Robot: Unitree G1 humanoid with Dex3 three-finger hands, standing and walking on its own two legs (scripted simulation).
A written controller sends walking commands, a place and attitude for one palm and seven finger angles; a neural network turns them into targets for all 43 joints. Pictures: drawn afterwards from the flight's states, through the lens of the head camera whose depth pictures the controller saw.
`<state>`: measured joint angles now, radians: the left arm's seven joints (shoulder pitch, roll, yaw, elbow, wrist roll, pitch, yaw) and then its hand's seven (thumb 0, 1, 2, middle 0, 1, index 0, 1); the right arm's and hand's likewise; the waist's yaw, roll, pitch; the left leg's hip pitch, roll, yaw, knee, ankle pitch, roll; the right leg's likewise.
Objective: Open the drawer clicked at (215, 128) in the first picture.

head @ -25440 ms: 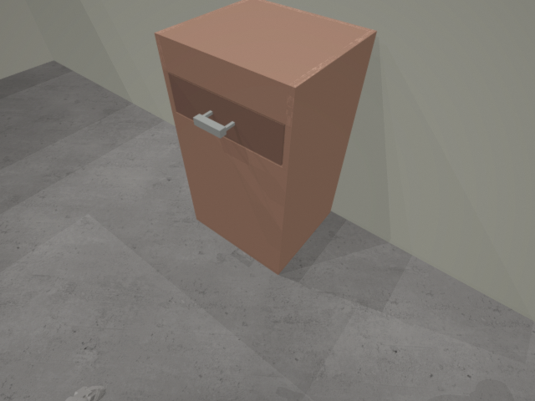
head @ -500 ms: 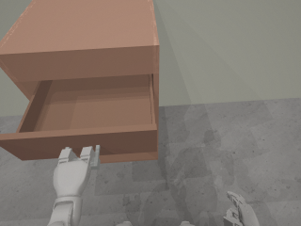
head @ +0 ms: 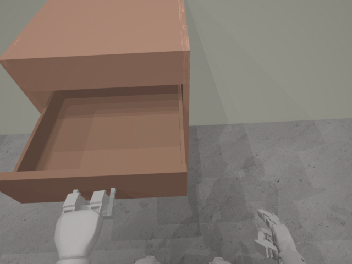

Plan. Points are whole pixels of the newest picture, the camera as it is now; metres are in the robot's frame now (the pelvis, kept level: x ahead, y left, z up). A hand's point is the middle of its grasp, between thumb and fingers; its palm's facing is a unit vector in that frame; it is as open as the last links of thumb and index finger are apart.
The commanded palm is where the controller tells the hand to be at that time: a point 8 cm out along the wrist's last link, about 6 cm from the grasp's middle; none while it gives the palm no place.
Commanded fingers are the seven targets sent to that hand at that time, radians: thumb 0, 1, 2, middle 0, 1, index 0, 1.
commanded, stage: pull the drawer open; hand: left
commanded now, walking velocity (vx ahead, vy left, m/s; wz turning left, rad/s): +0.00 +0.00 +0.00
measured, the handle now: (92, 202) +0.25 +0.22 -0.02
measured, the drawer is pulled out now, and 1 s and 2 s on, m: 0.28 0.30 0.30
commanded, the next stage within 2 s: open the thumb to release the handle in 0.34 s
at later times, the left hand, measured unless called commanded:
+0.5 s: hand (89, 240) +0.18 +0.21 -0.03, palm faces -0.02 -0.08 -1.00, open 6.3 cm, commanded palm +0.15 +0.22 +0.02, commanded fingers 0.00 0.62 0.78 -0.38 -1.32 -0.38 -1.32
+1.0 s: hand (90, 239) +0.18 +0.21 -0.03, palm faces +0.01 -0.08 -1.00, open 12.8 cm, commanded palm +0.15 +0.21 +0.02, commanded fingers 0.00 -0.50 0.30 -0.30 -1.20 -0.30 -1.20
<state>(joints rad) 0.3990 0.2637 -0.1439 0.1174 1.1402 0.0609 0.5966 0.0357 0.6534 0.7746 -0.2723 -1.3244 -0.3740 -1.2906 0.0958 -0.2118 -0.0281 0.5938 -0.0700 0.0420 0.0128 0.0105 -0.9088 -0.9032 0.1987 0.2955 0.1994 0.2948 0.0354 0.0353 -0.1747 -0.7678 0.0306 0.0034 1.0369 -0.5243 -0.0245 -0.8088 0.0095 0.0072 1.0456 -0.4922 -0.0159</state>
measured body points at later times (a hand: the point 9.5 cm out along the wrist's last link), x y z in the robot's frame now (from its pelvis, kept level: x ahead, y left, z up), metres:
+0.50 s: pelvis +0.00 +0.00 -0.01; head +0.06 -0.03 +0.43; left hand +0.17 +0.21 +0.02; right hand +0.20 -0.24 -0.11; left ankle -0.01 +0.14 -0.67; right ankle +0.01 -0.11 -0.67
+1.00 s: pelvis -0.01 -0.01 +0.00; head +0.04 -0.03 +0.44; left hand +0.17 +0.21 +0.02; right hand +0.21 -0.23 -0.10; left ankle -0.01 +0.14 -0.67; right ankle +0.01 -0.11 -0.67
